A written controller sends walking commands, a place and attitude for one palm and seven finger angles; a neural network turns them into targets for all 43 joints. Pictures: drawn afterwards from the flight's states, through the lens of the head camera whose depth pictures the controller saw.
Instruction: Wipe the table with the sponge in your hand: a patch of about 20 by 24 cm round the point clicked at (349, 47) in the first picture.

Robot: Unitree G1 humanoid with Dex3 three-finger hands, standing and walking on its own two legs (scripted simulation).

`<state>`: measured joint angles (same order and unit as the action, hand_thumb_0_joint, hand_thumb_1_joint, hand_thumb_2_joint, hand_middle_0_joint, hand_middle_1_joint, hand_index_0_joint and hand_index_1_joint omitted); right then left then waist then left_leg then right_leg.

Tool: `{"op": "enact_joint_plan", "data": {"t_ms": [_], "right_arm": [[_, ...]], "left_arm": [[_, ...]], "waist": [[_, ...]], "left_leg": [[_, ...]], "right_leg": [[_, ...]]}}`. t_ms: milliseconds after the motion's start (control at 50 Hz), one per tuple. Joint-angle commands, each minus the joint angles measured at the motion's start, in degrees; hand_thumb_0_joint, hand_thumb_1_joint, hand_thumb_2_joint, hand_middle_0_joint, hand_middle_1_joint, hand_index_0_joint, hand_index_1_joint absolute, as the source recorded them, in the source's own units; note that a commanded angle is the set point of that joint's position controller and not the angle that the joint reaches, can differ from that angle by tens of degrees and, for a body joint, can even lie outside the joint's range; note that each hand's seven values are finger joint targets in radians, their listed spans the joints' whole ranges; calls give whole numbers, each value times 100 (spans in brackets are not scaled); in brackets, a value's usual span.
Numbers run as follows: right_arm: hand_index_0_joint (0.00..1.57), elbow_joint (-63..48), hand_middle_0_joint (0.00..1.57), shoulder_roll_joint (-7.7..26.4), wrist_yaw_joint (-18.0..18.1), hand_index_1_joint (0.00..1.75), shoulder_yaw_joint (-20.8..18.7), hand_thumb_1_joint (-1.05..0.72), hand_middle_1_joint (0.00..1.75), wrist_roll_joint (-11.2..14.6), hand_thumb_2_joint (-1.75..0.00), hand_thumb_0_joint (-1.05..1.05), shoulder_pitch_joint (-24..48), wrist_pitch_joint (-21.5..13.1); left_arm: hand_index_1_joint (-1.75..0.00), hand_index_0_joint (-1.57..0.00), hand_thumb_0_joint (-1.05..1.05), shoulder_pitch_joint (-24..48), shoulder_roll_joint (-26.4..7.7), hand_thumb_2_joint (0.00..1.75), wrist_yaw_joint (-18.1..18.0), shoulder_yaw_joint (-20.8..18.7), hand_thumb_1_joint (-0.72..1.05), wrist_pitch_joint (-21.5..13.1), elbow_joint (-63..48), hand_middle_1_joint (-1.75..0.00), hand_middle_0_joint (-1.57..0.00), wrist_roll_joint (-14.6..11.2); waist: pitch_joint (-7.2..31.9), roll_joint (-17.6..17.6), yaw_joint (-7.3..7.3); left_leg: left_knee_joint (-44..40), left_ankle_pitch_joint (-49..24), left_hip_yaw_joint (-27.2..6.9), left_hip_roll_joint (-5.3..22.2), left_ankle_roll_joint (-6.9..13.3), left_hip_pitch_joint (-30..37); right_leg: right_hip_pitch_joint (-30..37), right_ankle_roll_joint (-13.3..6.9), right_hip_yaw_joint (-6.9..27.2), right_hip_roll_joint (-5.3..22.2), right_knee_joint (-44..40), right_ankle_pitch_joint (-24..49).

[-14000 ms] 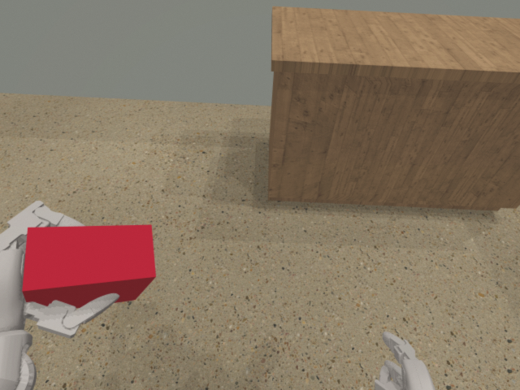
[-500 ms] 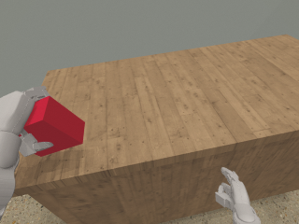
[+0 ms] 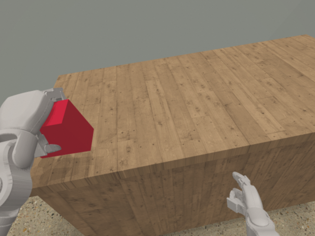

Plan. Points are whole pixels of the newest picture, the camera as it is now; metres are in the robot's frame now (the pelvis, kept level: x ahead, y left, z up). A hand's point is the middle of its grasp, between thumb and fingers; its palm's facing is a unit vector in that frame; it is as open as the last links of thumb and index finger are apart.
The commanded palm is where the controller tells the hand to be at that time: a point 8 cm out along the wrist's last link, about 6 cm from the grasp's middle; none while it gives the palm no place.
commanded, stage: turn the palm down, sponge in hand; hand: left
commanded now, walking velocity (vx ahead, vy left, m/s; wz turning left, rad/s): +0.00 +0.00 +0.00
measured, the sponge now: (59, 135) +0.25 +0.28 +0.18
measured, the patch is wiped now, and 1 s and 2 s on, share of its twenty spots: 0.00 0.00 0.00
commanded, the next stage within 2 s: move the sponge above the wiping area in 0.40 s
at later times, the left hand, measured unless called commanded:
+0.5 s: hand (52, 121) +0.25 +0.27 +0.22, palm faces +0.22 -0.03 -0.98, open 10.1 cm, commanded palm +0.20 +0.27 +0.29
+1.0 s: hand (59, 123) +0.26 +0.27 +0.20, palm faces +0.23 -0.08 -0.97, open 10.1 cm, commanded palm +0.21 +0.26 +0.27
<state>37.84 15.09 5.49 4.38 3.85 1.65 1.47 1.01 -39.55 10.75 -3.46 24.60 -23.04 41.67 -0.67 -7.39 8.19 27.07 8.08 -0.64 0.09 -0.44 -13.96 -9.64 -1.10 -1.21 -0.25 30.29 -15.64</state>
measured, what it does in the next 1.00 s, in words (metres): stands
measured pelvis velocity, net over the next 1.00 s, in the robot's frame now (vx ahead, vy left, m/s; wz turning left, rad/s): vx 0.01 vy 0.00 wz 0.00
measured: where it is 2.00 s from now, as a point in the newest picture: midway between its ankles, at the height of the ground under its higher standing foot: outside the picture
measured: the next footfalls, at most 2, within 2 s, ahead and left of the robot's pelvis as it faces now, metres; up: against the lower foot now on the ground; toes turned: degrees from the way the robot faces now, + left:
none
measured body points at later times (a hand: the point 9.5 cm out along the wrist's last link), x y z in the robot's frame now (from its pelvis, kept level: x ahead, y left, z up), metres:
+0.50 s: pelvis +0.01 -0.01 +0.00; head -0.02 -0.06 +0.45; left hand +0.23 +0.27 +0.27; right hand +0.28 -0.19 -0.07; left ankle +0.08 +0.12 -0.73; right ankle +0.01 -0.11 -0.73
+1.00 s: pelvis +0.01 +0.00 +0.00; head -0.02 -0.05 +0.45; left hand +0.24 +0.27 +0.26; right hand +0.27 -0.18 -0.06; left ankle +0.08 +0.12 -0.73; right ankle +0.01 -0.11 -0.73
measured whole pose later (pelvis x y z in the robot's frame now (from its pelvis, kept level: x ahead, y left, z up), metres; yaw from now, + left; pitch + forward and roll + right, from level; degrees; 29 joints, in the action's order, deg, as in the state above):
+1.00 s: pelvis +0.01 +0.00 +0.00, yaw +0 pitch -5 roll +0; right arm 38.3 14.7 4.5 3.9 3.5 0.7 0.4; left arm 3.4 -35.8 8.5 -0.1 22.9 -18.7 44.5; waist -0.3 -6.9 8.4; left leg 26.0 8.1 -0.5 0.3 -0.6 -12.8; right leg -8.4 -1.3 -1.0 -0.5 28.8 -15.4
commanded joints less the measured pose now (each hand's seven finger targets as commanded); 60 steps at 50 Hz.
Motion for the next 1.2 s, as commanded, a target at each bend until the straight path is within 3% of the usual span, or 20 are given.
{"op": "enact_joint_plan", "data": {"t_ms": [0,140,180,220,280,340,380,440,480,600,680,740,780,840,880,920,980,1000,1160,1180], "right_arm": [[20,-1198,20,419,-66,30,-123,-90,30,-84,-90,0,1672,-428],[20,-1105,20,440,-74,30,-175,-90,30,-91,-90,0,1551,-439],[20,-1172,20,363,-72,30,-168,-90,30,-12,-90,0,1680,-512],[20,-1140,20,387,-93,30,-183,-90,30,-47,-90,0,1542,-516],[20,-1195,20,350,-87,30,-170,-90,30,-32,-90,0,1703,-549],[20,-1133,20,437,-95,30,-182,-90,30,-123,-90,0,1501,-500],[20,-1173,20,372,-107,30,-174,-90,30,-56,-90,0,1678,-542],[20,-1111,20,428,-114,30,-195,-90,30,-121,-90,0,1486,-473],[20,-1193,20,359,-122,30,-165,-90,30,-37,-90,0,1674,-524],[20,-1249,20,362,-157,30,-185,-90,30,-68,-90,0,1536,-512],[20,-1254,20,355,-146,30,-182,-90,30,-49,-90,0,1618,-526],[20,-1153,20,409,-145,30,-196,-90,30,-119,-90,0,1383,-450],[20,-1219,20,339,-150,30,-166,-90,30,-61,-90,0,1612,-509],[20,-1115,20,382,-136,30,-211,-90,30,-105,-90,0,1384,-468],[20,-1186,20,325,-135,30,-162,-90,30,-28,-90,0,1587,-526],[20,-1106,20,355,-132,30,-179,-90,30,-50,-90,0,1409,-499],[20,-1164,20,341,-122,30,-166,-90,30,-19,-90,0,1551,-527],[20,-1177,20,351,-109,30,-164,-90,30,-68,-90,0,1462,-520],[20,-1111,20,374,-177,30,-177,-90,30,-94,-90,0,1376,-455],[20,-1120,20,369,-173,30,-167,-90,30,-59,-90,0,1480,-489]], "left_arm": [[-160,-120,0,1775,-1614,130,-334,-1143,10,-161,-801,-160,-120,347],[-160,-120,0,1539,-1498,130,-266,-1123,10,-212,-373,-160,-120,195],[-160,-120,0,1585,-1517,130,-264,-1177,10,-227,-537,-160,-120,194],[-160,-120,0,1616,-1435,130,-264,-1047,10,-278,-632,-160,-120,238],[-160,-120,0,1719,-1577,130,-259,-1161,10,-269,-840,-160,-120,274],[-160,-120,0,1593,-1596,130,-262,-1163,10,-271,-599,-160,-120,295],[-160,-120,0,1678,-1756,130,-303,-1373,10,-267,-798,-160,-120,303],[-160,-120,0,1618,-1567,130,-308,-1201,10,-265,-518,-160,-120,268],[-160,-120,0,1663,-1633,130,-316,-1313,10,-261,-741,-160,-120,250],[-160,-120,0,1340,-1078,130,-264,-822,10,-262,-887,-160,-120,216],[-160,-120,0,1525,-1421,130,-378,-1117,10,-269,-1082,-160,-120,340],[-160,-120,0,1614,-1247,130,-444,-937,10,-276,-709,-160,-120,381],[-160,-120,0,1749,-1394,130,-509,-1081,10,-271,-980,-160,-120,398],[-160,-120,0,1763,-995,130,-507,-691,10,-274,-582,-160,-120,379],[-160,-120,0,1855,-1065,130,-504,-744,10,-240,-697,-160,-120,398],[-160,-120,0,1809,-934,130,-487,-594,10,-233,-439,-160,-120,442],[-160,-120,0,2016,-1074,130,-475,-647,10,-224,-627,-160,-120,509],[-160,-120,0,2074,-834,130,-463,-416,10,-214,-496,-160,-120,510],[-160,-120,0,1861,-1057,130,-451,-624,10,-202,-342,-160,-120,633],[-160,-120,0,1964,-1260,130,-458,-835,10,-176,-373,-160,-120,659]], "waist": [[1123,88,103],[879,505,75],[818,435,43],[1107,334,32],[1026,148,60],[1063,325,89],[1110,194,108],[1070,304,119],[1050,207,120],[1145,226,100],[1121,170,119],[1078,298,82],[1144,39,134],[1082,197,60],[1001,165,72],[1044,309,25],[1077,49,35],[1135,186,39],[1272,210,77],[1227,175,74]], "left_leg": [[-337,197,-191,-117,94,612],[-191,49,-105,-99,111,622],[-152,154,-113,-114,86,629],[-132,-65,-95,-118,102,706],[-154,-35,-129,-134,95,746],[-140,-271,-78,-125,122,708],[-129,-280,-121,-128,94,753],[-197,-277,-70,-96,108,732],[-236,-231,-147,-106,78,743],[-283,-202,-87,-50,102,760],[-320,-165,-159,-86,90,796],[-386,-183,-104,-64,96,783],[-388,-159,-182,-83,71,834],[-443,-53,-103,-55,88,859],[-458,80,-180,-84,64,814],[-459,38,-122,-78,78,804],[-496,214,-168,-99,72,801],[-481,161,-136,-96,91,768],[-391,-347,-100,-114,110,860],[-382,-277,-152,-108,97,851]], "right_leg": [[-255,-222,440,37,-771,-136],[-417,-137,546,123,-930,-62],[-474,-175,804,88,-987,-278],[-330,-138,611,134,-861,17],[-362,-200,769,69,-887,-21],[-262,-158,546,122,-842,353],[-235,-214,773,62,-818,343],[-245,-162,477,114,-838,358],[-225,-218,672,46,-820,283],[-208,-172,310,80,-774,347],[-218,-235,574,-10,-785,256],[-228,-183,284,20,-825,268],[-186,-268,519,-37,-792,203],[-258,-193,267,6,-873,192],[-279,-257,492,-44,-862,48],[-302,-189,319,-8,-880,61],[-261,-259,491,-68,-852,-31],[-215,-230,294,-25,-828,52],[-123,-214,312,-20,-831,425],[-140,-286,516,-92,-827,360]]}}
